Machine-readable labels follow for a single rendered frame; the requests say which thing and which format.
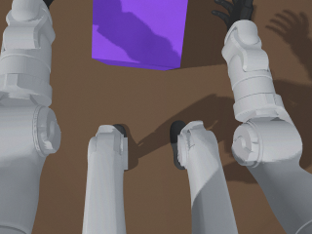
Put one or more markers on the robot left foot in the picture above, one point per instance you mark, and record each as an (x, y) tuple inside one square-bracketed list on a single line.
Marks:
[(121, 129)]

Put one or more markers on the left robot upper arm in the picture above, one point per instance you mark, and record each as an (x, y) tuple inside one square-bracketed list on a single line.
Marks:
[(28, 134)]

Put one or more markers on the left robot hand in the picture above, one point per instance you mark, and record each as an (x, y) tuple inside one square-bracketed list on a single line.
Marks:
[(48, 3)]

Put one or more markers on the carton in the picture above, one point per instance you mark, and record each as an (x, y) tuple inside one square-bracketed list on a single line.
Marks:
[(139, 33)]

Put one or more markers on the right robot upper arm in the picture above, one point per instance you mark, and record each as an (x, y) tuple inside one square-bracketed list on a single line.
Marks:
[(271, 151)]

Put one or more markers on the right robot forearm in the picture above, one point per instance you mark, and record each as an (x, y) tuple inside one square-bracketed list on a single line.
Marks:
[(250, 76)]

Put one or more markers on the robot right foot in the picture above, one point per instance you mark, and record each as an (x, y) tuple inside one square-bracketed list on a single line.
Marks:
[(175, 130)]

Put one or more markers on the left robot forearm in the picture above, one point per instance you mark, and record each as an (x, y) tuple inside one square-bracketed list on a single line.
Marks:
[(26, 55)]

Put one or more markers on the robot foot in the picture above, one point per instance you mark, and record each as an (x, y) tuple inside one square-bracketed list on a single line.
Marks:
[(175, 130), (121, 129)]

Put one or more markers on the right robot hand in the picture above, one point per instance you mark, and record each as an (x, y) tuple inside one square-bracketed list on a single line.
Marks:
[(242, 10)]

